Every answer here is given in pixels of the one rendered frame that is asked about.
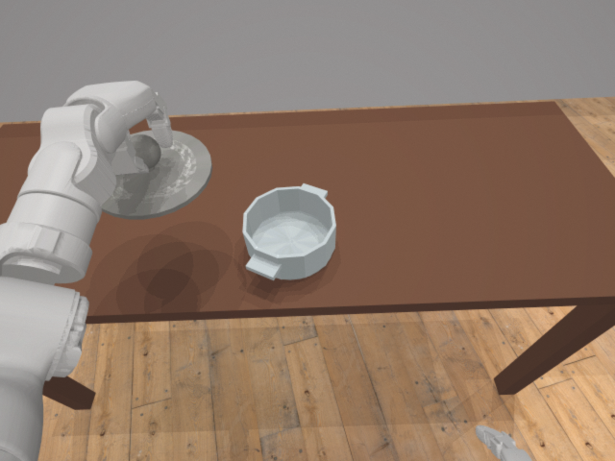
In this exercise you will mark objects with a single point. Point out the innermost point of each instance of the lid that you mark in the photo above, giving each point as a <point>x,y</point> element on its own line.
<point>181,175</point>

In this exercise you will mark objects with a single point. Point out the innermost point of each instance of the robot left upper arm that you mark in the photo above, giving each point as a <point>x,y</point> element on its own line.
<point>42,328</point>

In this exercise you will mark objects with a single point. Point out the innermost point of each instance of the knob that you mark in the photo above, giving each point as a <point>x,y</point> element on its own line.
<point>146,148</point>

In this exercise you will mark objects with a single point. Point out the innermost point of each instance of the pot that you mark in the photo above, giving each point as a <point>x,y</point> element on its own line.
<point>289,232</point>

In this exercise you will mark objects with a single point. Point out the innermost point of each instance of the left robot hand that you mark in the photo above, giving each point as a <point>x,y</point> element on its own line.
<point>136,101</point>

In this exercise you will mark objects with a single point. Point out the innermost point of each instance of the robot left forearm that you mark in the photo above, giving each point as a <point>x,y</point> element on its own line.
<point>46,238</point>

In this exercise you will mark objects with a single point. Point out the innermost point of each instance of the right robot hand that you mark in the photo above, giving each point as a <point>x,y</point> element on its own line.
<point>501,445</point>

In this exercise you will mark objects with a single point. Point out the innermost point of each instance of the table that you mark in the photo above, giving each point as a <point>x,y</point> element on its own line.
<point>436,208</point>

